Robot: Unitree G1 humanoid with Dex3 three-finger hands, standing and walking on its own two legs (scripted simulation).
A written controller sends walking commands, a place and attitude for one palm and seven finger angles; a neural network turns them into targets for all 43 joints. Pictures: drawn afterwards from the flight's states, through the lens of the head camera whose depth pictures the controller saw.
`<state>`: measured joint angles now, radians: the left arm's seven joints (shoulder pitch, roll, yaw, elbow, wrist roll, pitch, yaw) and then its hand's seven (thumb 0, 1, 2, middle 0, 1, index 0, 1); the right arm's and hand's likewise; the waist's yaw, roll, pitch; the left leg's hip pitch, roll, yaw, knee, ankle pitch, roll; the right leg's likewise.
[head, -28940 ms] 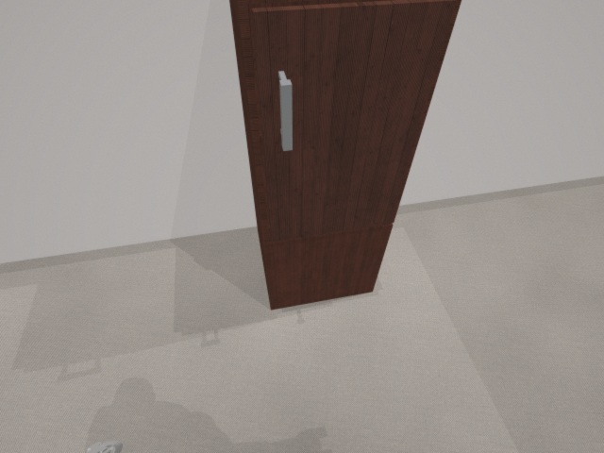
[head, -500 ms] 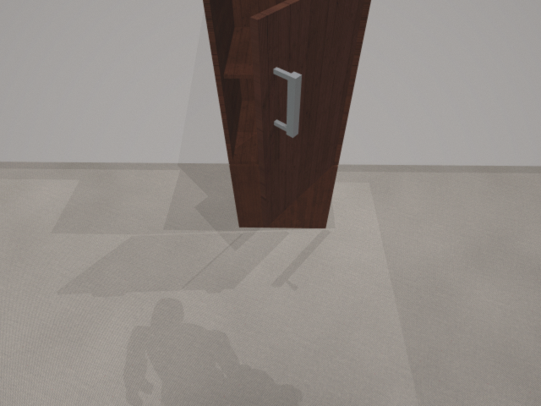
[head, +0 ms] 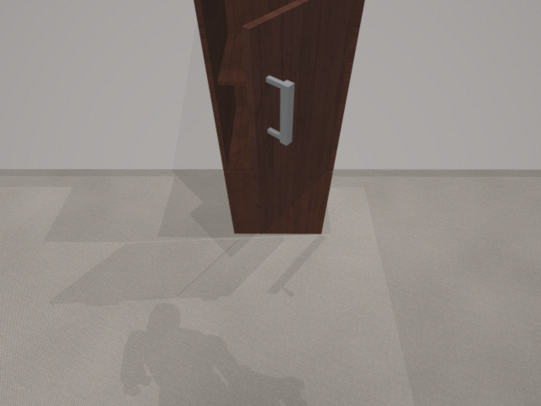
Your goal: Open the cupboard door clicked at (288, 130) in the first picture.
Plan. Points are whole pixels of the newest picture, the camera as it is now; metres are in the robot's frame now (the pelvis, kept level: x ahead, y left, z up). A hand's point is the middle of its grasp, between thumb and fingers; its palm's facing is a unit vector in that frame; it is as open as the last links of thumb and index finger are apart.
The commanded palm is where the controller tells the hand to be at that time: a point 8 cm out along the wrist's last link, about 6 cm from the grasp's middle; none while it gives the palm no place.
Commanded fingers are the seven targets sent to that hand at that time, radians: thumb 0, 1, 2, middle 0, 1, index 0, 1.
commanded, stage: walk to a spot facing it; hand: left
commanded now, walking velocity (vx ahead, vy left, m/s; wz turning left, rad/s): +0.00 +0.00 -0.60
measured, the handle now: (279, 111) +0.64 +0.03 +0.08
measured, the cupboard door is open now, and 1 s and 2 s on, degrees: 50 50 50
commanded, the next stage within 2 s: none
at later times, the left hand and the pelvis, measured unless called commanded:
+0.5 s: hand out of the picture +0.09 +0.18 -0.18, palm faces -0.18 -0.94 -0.29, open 7.3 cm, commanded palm none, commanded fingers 0.00 0.90 0.90 -0.20 -0.30 -0.20 -0.30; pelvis -0.02 -0.01 -0.02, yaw -14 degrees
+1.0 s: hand (203, 385) +0.18 +0.14 -0.17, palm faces -0.49 -0.84 -0.23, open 7.4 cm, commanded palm none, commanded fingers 0.00 0.90 0.90 -0.20 -0.30 -0.20 -0.30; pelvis -0.01 +0.00 -0.01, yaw -33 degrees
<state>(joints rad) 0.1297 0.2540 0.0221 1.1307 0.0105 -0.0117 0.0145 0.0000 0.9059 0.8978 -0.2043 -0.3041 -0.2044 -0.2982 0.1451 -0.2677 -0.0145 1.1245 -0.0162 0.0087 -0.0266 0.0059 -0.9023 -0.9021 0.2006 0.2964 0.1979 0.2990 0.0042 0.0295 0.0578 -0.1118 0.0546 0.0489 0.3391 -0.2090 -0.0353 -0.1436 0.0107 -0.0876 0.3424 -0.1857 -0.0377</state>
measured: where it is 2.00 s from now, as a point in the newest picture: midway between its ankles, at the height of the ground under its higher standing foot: outside the picture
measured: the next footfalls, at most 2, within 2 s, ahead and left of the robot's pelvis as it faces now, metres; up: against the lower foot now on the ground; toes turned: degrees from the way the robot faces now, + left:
left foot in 0.76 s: +0.06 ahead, +0.12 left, +0.00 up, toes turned -24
right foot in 1.06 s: -0.04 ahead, -0.14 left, +0.00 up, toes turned -39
